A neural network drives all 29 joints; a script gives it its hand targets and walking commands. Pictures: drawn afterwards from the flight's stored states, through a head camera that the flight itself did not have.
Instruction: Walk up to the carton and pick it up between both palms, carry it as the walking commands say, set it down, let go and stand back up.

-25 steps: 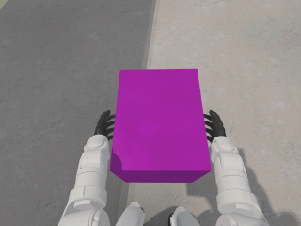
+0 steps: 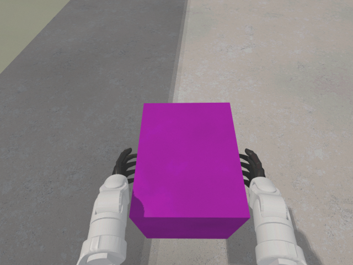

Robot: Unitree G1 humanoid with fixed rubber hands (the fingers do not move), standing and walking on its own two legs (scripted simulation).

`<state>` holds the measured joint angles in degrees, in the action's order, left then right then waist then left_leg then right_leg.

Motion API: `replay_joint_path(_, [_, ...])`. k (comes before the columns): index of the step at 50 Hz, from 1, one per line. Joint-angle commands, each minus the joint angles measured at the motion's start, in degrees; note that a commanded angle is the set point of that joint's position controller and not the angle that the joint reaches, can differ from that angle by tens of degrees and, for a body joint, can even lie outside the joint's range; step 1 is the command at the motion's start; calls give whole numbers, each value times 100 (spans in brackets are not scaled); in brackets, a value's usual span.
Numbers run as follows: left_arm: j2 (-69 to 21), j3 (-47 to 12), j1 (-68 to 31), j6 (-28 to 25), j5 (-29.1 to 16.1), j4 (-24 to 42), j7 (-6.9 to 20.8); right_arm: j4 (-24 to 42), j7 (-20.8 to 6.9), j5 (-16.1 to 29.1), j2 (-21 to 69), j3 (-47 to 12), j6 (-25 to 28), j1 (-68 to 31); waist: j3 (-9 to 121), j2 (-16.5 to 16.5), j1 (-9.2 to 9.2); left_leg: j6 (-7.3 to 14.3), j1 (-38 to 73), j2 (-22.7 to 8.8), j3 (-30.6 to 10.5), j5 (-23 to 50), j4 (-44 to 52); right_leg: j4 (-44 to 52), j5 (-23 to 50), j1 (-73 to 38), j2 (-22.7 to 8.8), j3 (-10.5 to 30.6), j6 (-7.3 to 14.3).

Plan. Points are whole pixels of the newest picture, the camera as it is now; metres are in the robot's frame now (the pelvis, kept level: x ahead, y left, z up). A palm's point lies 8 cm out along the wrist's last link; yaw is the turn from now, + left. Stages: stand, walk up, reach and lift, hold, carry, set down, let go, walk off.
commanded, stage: reach and lift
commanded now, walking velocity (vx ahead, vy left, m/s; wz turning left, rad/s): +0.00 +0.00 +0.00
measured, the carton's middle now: (186, 173) +0.37 +0.01 -0.08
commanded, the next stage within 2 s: hold in 1.48 s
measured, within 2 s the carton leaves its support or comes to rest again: neither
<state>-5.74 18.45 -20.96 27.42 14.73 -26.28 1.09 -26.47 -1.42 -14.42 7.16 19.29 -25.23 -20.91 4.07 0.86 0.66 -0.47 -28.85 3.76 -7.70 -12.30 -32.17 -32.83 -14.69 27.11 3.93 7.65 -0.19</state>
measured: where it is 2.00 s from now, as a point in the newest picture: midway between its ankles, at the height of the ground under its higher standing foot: outside the picture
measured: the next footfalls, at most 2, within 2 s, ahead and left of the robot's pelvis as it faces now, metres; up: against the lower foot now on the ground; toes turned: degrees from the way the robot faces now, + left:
none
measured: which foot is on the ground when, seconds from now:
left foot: down 0.00-1.00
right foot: down 0.00-1.00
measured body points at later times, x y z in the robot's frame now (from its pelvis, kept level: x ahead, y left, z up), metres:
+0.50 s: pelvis +0.01 +0.00 +0.01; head -0.03 +0.00 +0.46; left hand +0.31 +0.17 +0.04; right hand +0.31 -0.16 +0.05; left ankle +0.03 +0.12 -0.73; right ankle +0.01 -0.12 -0.73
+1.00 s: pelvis +0.01 +0.00 +0.02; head -0.03 +0.00 +0.46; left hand +0.31 +0.16 +0.05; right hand +0.31 -0.17 +0.05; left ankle +0.03 +0.12 -0.73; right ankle +0.01 -0.12 -0.73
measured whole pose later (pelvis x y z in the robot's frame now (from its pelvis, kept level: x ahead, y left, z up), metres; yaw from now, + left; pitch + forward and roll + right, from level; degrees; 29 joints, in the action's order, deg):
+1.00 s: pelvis +0.01 +0.00 +0.02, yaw +0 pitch -7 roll +0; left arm -6.0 13.6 -15.9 43.3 14.4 -15.0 1.7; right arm -13.7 -2.1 -14.1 7.3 15.0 -41.9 -15.1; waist -1.0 0.4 -0.1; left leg -0.1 -3.9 2.7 -7.2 -9.9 -20.7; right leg -21.1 -11.9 2.2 3.0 7.5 0.4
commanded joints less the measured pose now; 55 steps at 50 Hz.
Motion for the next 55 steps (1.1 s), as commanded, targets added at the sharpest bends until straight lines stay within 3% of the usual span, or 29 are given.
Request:
replay_joint_path(1, [-5686,-3460,-3039,-161,-1111,224,1387,-37,-1344,974,5499,-3346,-3,-2888,2373,-134,9,-39,1959,122,318,1295,385,574,1219,-954,133,-351,27])
replay_joint_path(30, [-5134,-3888,-2619,1231,-1615,1574,1358,1360,-1244,1430,5173,-3843,-1466,-2396,758,-65,-1,21,3031,71,325,876,1333,1487,948,-2267,5,-259,-18])
replay_joint_path(36, [-5083,-3773,-2713,1305,-1571,1552,1345,1292,-1254,1364,5072,-3688,-1538,-2459,660,-85,-66,-1,2995,68,349,725,1372,1543,859,-2303,-10,-257,-5])
replay_joint_path(55, [-5213,-3876,-2622,1304,-1558,1724,1294,1542,-1327,1388,4936,-3765,-1512,-2389,947,-98,-88,-40,3175,56,261,1182,1363,1543,1331,-2423,40,-282,-18])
